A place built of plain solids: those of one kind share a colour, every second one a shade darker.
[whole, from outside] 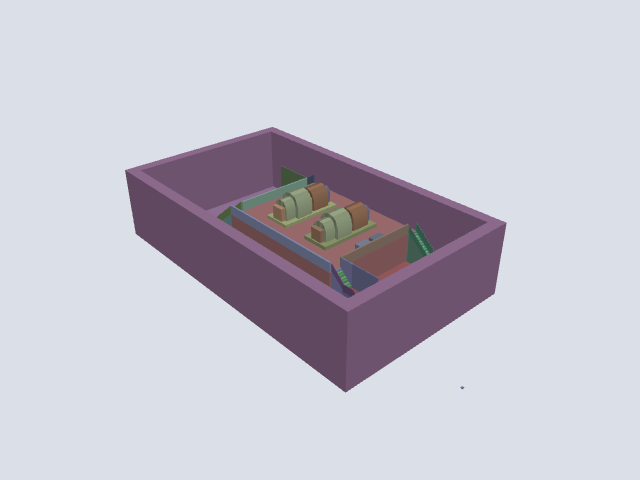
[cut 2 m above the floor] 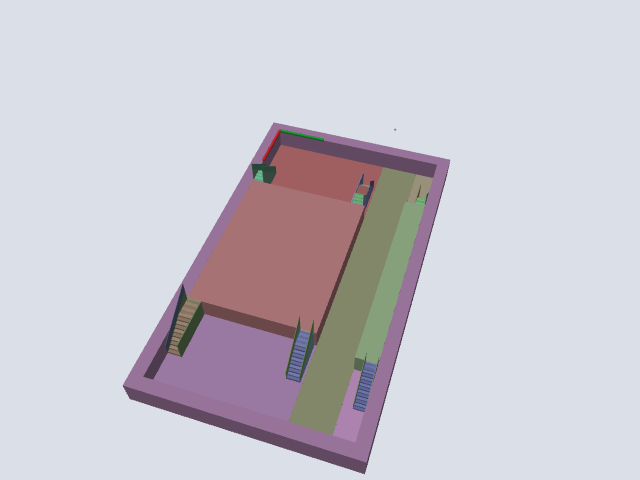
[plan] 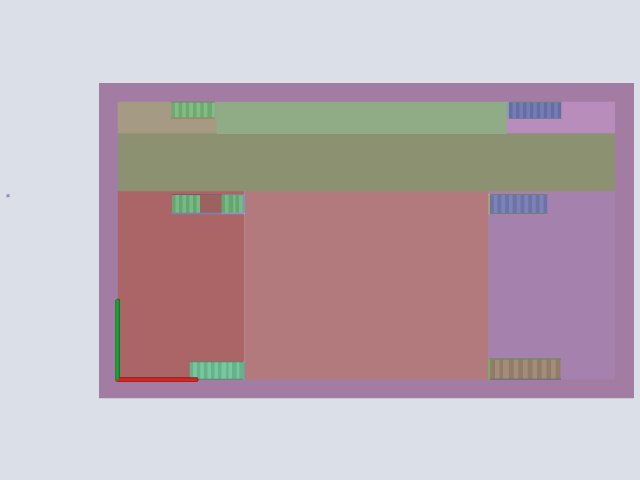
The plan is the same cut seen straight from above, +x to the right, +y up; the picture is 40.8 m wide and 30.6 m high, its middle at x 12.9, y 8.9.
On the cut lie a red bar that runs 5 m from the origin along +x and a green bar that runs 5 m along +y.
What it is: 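A steam power station's turbine hall; the operating floor is a raised block 3.24 m over the basement floor, with 2 turbine sets side by side across the hall on it, each on its concrete block, a railed walk round them and control desks at one end; The block stands against one long wall; the basement floor runs round its three other sides; A steel gallery runs along one long wall, 2.57 m up; No door stands open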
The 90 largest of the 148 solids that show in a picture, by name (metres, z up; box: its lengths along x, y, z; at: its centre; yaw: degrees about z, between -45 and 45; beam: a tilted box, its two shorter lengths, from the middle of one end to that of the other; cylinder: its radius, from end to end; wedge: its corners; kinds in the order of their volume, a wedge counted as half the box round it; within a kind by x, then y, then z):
{
 "wall_brick_1": {"box": [1.2, 20.1, 7.82], "at": [-0.59, 8.86, 3.51]},
 "wall_brick_2": {"box": [8.7, 1.2, 7.82], "at": [3.16, 18.31, 3.51]},
 "wall_brick_3": {"box": [10.5, 1.2, 7.82], "at": [4.06, -0.59, 3.51]},
 "wall_brick_4": {"box": [20.9, 1.2, 7.82], "at": [15.56, 18.31, 3.51]},
 "wall_brick_5": {"box": [17.9, 1.2, 7.82], "at": [15.86, -0.59, 3.51]},
 "wall_brick_6": {"box": [10.5, 1.2, 7.82], "at": [27.66, -0.59, 3.51]},
 "wall_brick_7": {"box": [9.3, 1.2, 7.82], "at": [28.26, 18.31, 3.51]},
 "wall_brick_8": {"box": [1.2, 20.1, 7.82], "at": [32.31, 8.86, 3.51]},
 "floor_tile_1": {"box": [15.5, 12.0, 3.64], "at": [15.86, 6.01, 1.42]},
 "floor_gals_metal_1": {"box": [18.5, 2.0, 2.97], "at": [15.56, 16.71, 1.08]},
 "floor_hall1a_concrete_1": {"box": [31.7, 3.7, 0.4], "at": [15.86, 13.86, -0.2]},
 "floor_hall0a_concrete_1": {"box": [8.1, 12.0, 0.4], "at": [4.06, 6.01, -0.2]},
 "floor_hall0b_concrete_1": {"box": [8.1, 12.0, 0.4], "at": [27.66, 6.01, -0.2]},
 "set_block_concrete_1": {"box": [3.1, 7.2, 0.45], "at": [12.86, 6.01, 3.42]},
 "set_block_concrete_2": {"box": [3.1, 7.2, 0.4], "at": [18.86, 6.01, 3.39]},
 "step_opnw_1": {"box": [0.38, 1.2, 3.09], "at": [23.86, 0.66, 1.49]},
 "step_opnw_2": {"box": [0.38, 1.2, 2.88], "at": [24.16, 0.66, 1.39]},
 "step_opnw_3": {"box": [0.38, 1.2, 2.68], "at": [24.46, 0.66, 1.29]},
 "step_opnw_4": {"box": [0.38, 1.2, 2.48], "at": [24.76, 0.66, 1.19]},
 "step_opnw_5": {"box": [0.38, 1.2, 2.28], "at": [25.06, 0.66, 1.09]},
 "step_opnw_6": {"box": [0.38, 1.2, 2.08], "at": [25.35, 0.66, 0.99]},
 "step_opnw_7": {"box": [0.38, 1.2, 1.87], "at": [25.65, 0.66, 0.89]},
 "step_opnw_8": {"box": [0.38, 1.2, 1.67], "at": [25.95, 0.66, 0.79]},
 "step_opnw_9": {"box": [0.38, 1.2, 1.47], "at": [26.25, 0.66, 0.68]},
 "step_opnw_10": {"box": [0.38, 1.2, 1.26], "at": [26.55, 0.66, 0.58]},
 "step_opnw_11": {"box": [0.38, 1.2, 1.06], "at": [26.85, 0.66, 0.48]},
 "set_metal_1": {"wedge": [[11.53, 5.8, 3.64], [11.53, 5.8, 4.69], [11.53, 7.74, 3.64], [11.53, 7.74, 4.69], [11.87, 5.8, 3.64], [11.87, 5.8, 5.59], [11.87, 7.74, 3.64], [11.87, 7.74, 5.59]]},
 "set_metal_2": {"wedge": [[11.87, 5.8, 3.64], [11.87, 5.8, 5.59], [11.87, 7.74, 3.64], [11.87, 7.74, 5.59], [12.31, 5.8, 3.64], [12.31, 5.8, 5.91], [12.31, 7.74, 3.64], [12.31, 7.74, 5.91]]},
 "set_metal_3": {"wedge": [[12.31, 5.8, 3.64], [12.31, 5.8, 5.91], [12.31, 7.74, 3.64], [12.31, 7.74, 5.91], [12.86, 5.8, 3.64], [12.86, 5.8, 6.02], [12.86, 7.74, 3.64], [12.86, 7.74, 6.02]]},
 "set_metal_4": {"wedge": [[12.86, 5.8, 3.64], [12.86, 5.8, 6.02], [12.86, 7.74, 3.64], [12.86, 7.74, 6.02], [13.41, 5.8, 3.64], [13.41, 5.8, 5.91], [13.41, 7.74, 3.64], [13.41, 7.74, 5.91]]},
 "set_metal_5": {"wedge": [[17.53, 5.8, 3.59], [17.53, 5.8, 4.79], [17.53, 7.74, 3.59], [17.53, 7.74, 4.79], [17.87, 5.8, 3.59], [17.87, 5.8, 5.69], [17.87, 7.74, 3.59], [17.87, 7.74, 5.69]]},
 "set_metal_6": {"wedge": [[17.87, 5.8, 3.59], [17.87, 5.8, 5.69], [17.87, 7.74, 3.59], [17.87, 7.74, 5.69], [18.31, 5.8, 3.59], [18.31, 5.8, 6.01], [18.31, 7.74, 3.59], [18.31, 7.74, 6.01]]},
 "set_metal_7": {"wedge": [[18.31, 5.8, 3.59], [18.31, 5.8, 6.01], [18.31, 7.74, 3.59], [18.31, 7.74, 6.01], [18.86, 5.8, 3.59], [18.86, 5.8, 6.12], [18.86, 7.74, 3.59], [18.86, 7.74, 6.12]]},
 "set_metal_8": {"wedge": [[18.86, 5.8, 3.59], [18.86, 5.8, 6.12], [18.86, 7.74, 3.59], [18.86, 7.74, 6.12], [19.41, 5.8, 3.59], [19.41, 5.8, 6.01], [19.41, 7.74, 3.59], [19.41, 7.74, 6.01]]},
 "step_opsw_1": {"box": [0.3, 1.14, 3.09], "at": [23.82, 11.19, 1.49]},
 "step_opsw_2": {"box": [0.3, 1.15, 2.88], "at": [24.07, 11.19, 1.39]},
 "step_opsw_3": {"box": [0.3, 1.15, 2.68], "at": [24.31, 11.19, 1.29]},
 "step_opsw_4": {"box": [0.3, 1.15, 2.48], "at": [24.55, 11.19, 1.19]},
 "step_opsw_5": {"box": [0.3, 1.15, 2.28], "at": [24.8, 11.19, 1.09]},
 "step_opsw_6": {"box": [0.3, 1.15, 2.08], "at": [25.04, 11.19, 0.99]},
 "step_opsw_7": {"box": [0.3, 1.15, 1.87], "at": [25.29, 11.19, 0.89]},
 "step_opsw_8": {"box": [0.3, 1.15, 1.67], "at": [25.53, 11.19, 0.79]},
 "step_opsw_9": {"box": [0.3, 1.15, 1.47], "at": [25.77, 11.19, 0.68]},
 "step_opse_1": {"box": [0.31, 1.13, 1.47], "at": [4.96, 11.2, 0.68]},
 "step_opse_2": {"box": [0.31, 1.13, 1.67], "at": [5.19, 11.2, 0.79]},
 "step_opse_3": {"box": [0.31, 1.13, 2.08], "at": [6.77, 11.2, 0.99]},
 "step_opse_4": {"box": [0.31, 1.13, 2.28], "at": [7.0, 11.2, 1.09]},
 "step_opse_5": {"box": [0.31, 1.13, 2.48], "at": [7.22, 11.2, 1.19]},
 "step_opse_6": {"box": [0.31, 1.13, 2.68], "at": [7.45, 11.2, 1.29]},
 "step_opse_7": {"box": [0.31, 1.13, 2.88], "at": [7.67, 11.2, 1.39]},
 "step_opse_8": {"box": [0.31, 1.13, 3.09], "at": [7.89, 11.2, 1.49]},
 "step_opne_1": {"box": [0.31, 1.05, 1.47], "at": [6.1, 0.59, 0.68]},
 "step_opne_2": {"box": [0.31, 1.05, 1.67], "at": [6.32, 0.59, 0.79]},
 "step_opne_3": {"box": [0.31, 1.05, 1.87], "at": [6.55, 0.59, 0.89]},
 "step_opne_4": {"box": [0.31, 1.05, 2.08], "at": [6.77, 0.59, 0.99]},
 "step_opne_5": {"box": [0.31, 1.05, 2.28], "at": [7.0, 0.59, 1.09]},
 "step_opne_6": {"box": [0.31, 1.05, 2.48], "at": [7.22, 0.59, 1.19]},
 "step_opne_7": {"box": [0.31, 1.05, 2.68], "at": [7.45, 0.59, 1.29]},
 "step_opne_8": {"box": [0.31, 1.05, 3.09], "at": [7.9, 0.59, 1.49]},
 "floor_hall2b_concrete_1": {"box": [6.9, 2.0, 0.4], "at": [28.26, 16.71, -0.2]},
 "floor_hall2a_concrete_1": {"box": [6.3, 2.0, 0.4], "at": [3.16, 16.71, -0.2]},
 "set_gen_metal_1": {"wedge": [[11.75, 3.28, 3.64], [11.75, 3.28, 4.69], [11.75, 5.36, 3.64], [11.75, 5.36, 4.69], [12.04, 3.28, 3.64], [12.04, 3.28, 5.44], [12.04, 5.36, 3.64], [12.04, 5.36, 5.44]]},
 "set_gen_metal_2": {"wedge": [[12.04, 3.28, 3.64], [12.04, 3.28, 5.44], [12.04, 5.36, 3.64], [12.04, 5.36, 5.44], [12.4, 3.28, 3.64], [12.4, 3.28, 5.71], [12.4, 5.36, 3.64], [12.4, 5.36, 5.71]]},
 "set_gen_metal_3": {"wedge": [[12.4, 3.28, 3.64], [12.4, 3.28, 5.71], [12.4, 5.36, 3.64], [12.4, 5.36, 5.71], [12.86, 3.28, 3.64], [12.86, 3.28, 5.81], [12.86, 5.36, 3.64], [12.86, 5.36, 5.81]]},
 "set_gen_metal_4": {"wedge": [[17.75, 3.28, 3.59], [17.75, 3.28, 4.79], [17.75, 5.36, 3.59], [17.75, 5.36, 4.79], [18.04, 3.28, 3.59], [18.04, 3.28, 5.54], [18.04, 5.36, 3.59], [18.04, 5.36, 5.54]]},
 "set_gen_metal_5": {"wedge": [[18.04, 3.28, 3.59], [18.04, 3.28, 5.54], [18.04, 5.36, 3.59], [18.04, 5.36, 5.54], [18.4, 3.28, 3.59], [18.4, 3.28, 5.81], [18.4, 5.36, 3.59], [18.4, 5.36, 5.81]]},
 "set_gen_metal_6": {"wedge": [[18.4, 3.28, 3.59], [18.4, 3.28, 5.81], [18.4, 5.36, 3.59], [18.4, 5.36, 5.81], [18.86, 3.28, 3.59], [18.86, 3.28, 5.91], [18.86, 5.36, 3.59], [18.86, 5.36, 5.91]]},
 "step_galsw_1": {"box": [0.3, 1.0, 2.46], "at": [25.02, 17.16, 1.18]},
 "step_galsw_2": {"box": [0.3, 1.0, 2.3], "at": [25.24, 17.16, 1.1]},
 "step_galsw_3": {"box": [0.3, 1.0, 2.14], "at": [25.47, 17.16, 1.02]},
 "step_galsw_4": {"box": [0.3, 1.0, 1.98], "at": [25.69, 17.16, 0.94]},
 "step_galsw_5": {"box": [0.3, 1.0, 1.82], "at": [25.91, 17.16, 0.86]},
 "step_galsw_6": {"box": [0.3, 1.0, 1.66], "at": [26.13, 17.16, 0.78]},
 "rail_ops_1": {"box": [15.5, 0.2, 1.1], "at": [15.86, 11.91, 3.79]},
 "floor_opse_l1a_1": {"box": [1.39, 1.13, 1.87], "at": [5.95, 11.2, 0.89]},
 "step_galse_1": {"box": [0.31, 0.95, 1.83], "at": [5.41, 17.19, 0.86]},
 "step_galse_2": {"box": [0.31, 0.95, 2.03], "at": [5.64, 17.19, 0.96]},
 "step_galse_3": {"box": [0.31, 0.95, 2.22], "at": [5.87, 17.19, 1.06]},
 "step_galse_4": {"box": [0.31, 0.94, 2.42], "at": [6.1, 17.19, 1.16]},
 "desk_con_metal_1": {"box": [0.82, 1.5, 0.97], "at": [8.77, 5.06, 3.67]},
 "desk_con_metal_2": {"box": [0.82, 1.5, 0.97], "at": [8.77, 6.96, 3.67]},
 "rail_ope_1": {"box": [0.2, 9.38, 1.1], "at": [8.21, 5.85, 3.79]},
 "rail_opw_1": {"box": [0.2, 9.21, 1.1], "at": [23.51, 5.96, 3.79]},
 "wall_opse_1": {"box": [1.85, 0.1, 4.39], "at": [4.36, 10.58, 2.15]},
 "wall_opse_2": {"box": [1.33, 0.1, 4.39], "at": [5.95, 10.58, 2.15]},
 "wall_opse_3": {"box": [1.38, 0.1, 4.39], "at": [7.3, 10.58, 2.15]},
 "wall_opnw_1": {"box": [4.53, 0.1, 4.39], "at": [26.0, 1.31, 2.15]},
 "set_stand_metal_1": {"box": [1.36, 0.5, 1.3], "at": [12.86, 9.22, 4.29]},
 "set_stand_metal_2": {"box": [1.36, 0.5, 1.45], "at": [18.86, 9.22, 4.32]},
 "wall_galse_1": {"box": [2.8, 0.1, 3.72], "at": [4.79, 16.67, 1.81]}
}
